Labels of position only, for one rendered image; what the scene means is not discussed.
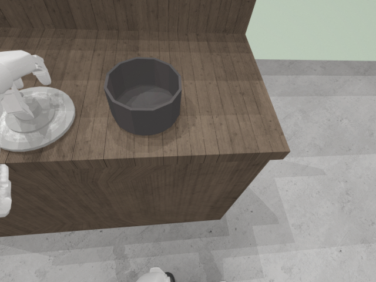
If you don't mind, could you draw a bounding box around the lid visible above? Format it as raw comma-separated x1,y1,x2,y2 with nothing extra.
0,86,75,152

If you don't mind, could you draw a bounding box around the pot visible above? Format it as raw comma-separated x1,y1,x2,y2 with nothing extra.
104,57,182,136

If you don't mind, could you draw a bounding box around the left robot forearm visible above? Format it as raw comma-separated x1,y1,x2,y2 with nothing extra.
0,63,13,150

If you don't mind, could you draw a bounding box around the table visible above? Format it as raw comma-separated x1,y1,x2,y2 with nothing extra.
0,0,290,237

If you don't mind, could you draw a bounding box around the knob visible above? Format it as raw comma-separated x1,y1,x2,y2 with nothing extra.
14,96,42,121

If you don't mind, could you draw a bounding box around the robot left hand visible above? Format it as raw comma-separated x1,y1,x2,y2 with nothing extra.
0,50,51,120

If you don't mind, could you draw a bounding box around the robot left upper arm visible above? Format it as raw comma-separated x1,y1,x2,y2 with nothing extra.
0,164,12,217

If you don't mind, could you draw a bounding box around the left robot shin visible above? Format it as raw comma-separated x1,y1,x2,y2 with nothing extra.
150,267,165,275

